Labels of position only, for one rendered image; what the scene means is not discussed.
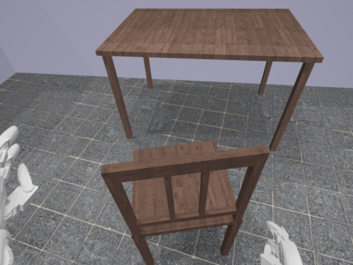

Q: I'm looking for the robot left hand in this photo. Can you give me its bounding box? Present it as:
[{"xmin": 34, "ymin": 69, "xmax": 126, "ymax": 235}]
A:
[{"xmin": 0, "ymin": 126, "xmax": 38, "ymax": 229}]

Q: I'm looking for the table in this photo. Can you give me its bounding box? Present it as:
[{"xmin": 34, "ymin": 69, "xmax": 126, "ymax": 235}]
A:
[{"xmin": 95, "ymin": 8, "xmax": 324, "ymax": 151}]

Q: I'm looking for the left robot forearm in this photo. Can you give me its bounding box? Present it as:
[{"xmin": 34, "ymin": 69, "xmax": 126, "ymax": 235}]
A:
[{"xmin": 0, "ymin": 229, "xmax": 15, "ymax": 265}]

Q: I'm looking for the chair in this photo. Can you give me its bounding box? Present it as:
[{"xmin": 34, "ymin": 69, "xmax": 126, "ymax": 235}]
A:
[{"xmin": 100, "ymin": 140, "xmax": 270, "ymax": 265}]

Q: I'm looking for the robot right hand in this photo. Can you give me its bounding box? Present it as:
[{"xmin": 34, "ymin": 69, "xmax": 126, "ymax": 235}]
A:
[{"xmin": 260, "ymin": 220, "xmax": 303, "ymax": 265}]

